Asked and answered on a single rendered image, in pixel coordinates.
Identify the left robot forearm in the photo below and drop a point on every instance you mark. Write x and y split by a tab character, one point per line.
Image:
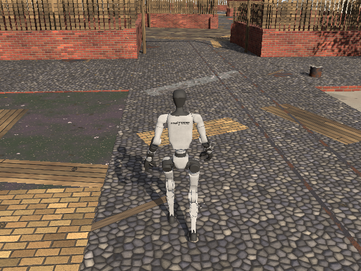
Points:
151	151

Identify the robot right upper arm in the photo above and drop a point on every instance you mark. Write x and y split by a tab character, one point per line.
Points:
200	127

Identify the robot right hand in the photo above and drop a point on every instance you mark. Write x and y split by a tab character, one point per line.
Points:
209	155

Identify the right robot forearm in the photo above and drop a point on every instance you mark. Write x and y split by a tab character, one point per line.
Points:
207	146

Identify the robot left thigh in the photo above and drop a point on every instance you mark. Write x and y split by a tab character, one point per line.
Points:
167	167

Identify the robot left hand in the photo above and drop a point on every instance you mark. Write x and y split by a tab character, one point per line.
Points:
147	164

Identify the robot left upper arm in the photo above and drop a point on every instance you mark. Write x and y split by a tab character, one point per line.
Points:
159	128

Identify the robot head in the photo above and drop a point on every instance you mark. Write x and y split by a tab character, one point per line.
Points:
179	98

